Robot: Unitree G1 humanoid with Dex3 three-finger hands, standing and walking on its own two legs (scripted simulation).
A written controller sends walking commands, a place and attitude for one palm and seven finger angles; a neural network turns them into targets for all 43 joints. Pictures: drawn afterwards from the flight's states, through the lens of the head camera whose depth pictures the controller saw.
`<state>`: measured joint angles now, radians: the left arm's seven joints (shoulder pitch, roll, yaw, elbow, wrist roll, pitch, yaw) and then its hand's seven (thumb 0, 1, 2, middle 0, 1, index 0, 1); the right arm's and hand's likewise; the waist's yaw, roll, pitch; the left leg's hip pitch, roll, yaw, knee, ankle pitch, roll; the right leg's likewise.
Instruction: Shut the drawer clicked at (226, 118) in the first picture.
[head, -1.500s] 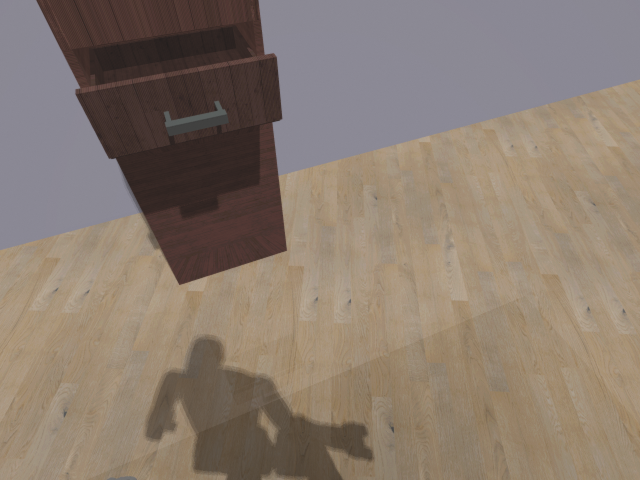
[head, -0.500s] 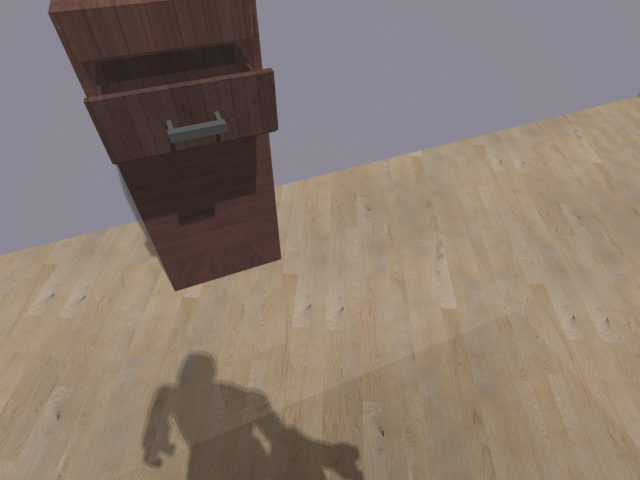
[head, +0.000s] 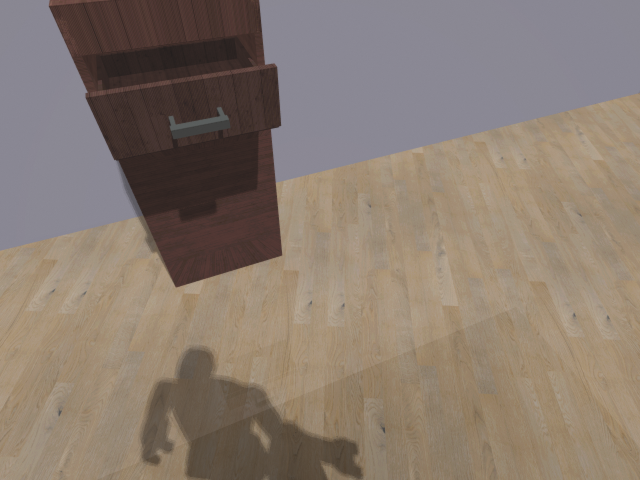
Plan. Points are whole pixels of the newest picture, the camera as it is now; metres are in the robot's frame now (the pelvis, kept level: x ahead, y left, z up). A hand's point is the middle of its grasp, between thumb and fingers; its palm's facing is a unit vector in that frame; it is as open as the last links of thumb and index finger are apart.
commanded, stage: look at it before walking up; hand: left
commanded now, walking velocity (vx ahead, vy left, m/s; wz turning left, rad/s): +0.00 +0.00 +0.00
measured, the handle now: (198, 121) +0.78 +0.32 +0.03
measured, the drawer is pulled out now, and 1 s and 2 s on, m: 0.20 0.20 0.20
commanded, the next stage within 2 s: walk to a spot facing it in 0.34 s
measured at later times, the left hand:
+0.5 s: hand out of the picture +0.07 +0.24 -0.16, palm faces -0.01 -0.95 -0.32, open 7.4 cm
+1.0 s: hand out of the picture +0.03 +0.14 -0.16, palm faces -0.14 -0.97 -0.22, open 7.4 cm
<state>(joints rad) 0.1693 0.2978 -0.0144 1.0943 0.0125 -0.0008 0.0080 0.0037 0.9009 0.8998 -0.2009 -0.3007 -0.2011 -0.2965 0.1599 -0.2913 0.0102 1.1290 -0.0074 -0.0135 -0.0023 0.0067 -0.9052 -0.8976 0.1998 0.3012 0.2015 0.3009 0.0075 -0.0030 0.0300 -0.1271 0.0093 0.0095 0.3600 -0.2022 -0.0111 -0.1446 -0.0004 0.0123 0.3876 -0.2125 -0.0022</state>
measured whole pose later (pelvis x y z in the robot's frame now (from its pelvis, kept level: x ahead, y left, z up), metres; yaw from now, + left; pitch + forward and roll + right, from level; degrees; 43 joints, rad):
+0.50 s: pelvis +0.00 +0.00 +0.00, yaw +0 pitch -2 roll +0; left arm 0.15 0.31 -0.01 1.09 0.01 0.00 0.01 0.00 0.90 0.90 -0.20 -0.30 -0.20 -0.30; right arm 0.13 -0.31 0.01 1.12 -0.01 -0.01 0.00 0.01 -0.90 -0.90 0.20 0.30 0.20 0.30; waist 0.01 0.00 0.03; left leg -0.11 0.01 0.01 0.34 -0.20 -0.01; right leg -0.12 0.00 0.01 0.36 -0.21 0.00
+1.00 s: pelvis +0.01 -0.04 +0.00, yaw -14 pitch +0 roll +2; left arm 0.39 0.15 0.03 0.98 0.02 -0.01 -0.01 0.00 0.90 0.90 -0.20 -0.30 -0.20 -0.30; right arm 0.20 -0.23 -0.05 0.99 -0.03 0.03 0.02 0.01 -0.91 -0.90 0.20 0.30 0.20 0.30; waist 0.04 0.02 0.03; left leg -0.50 0.07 0.03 1.08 -0.29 -0.05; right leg -0.20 0.07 0.04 0.46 -0.25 -0.08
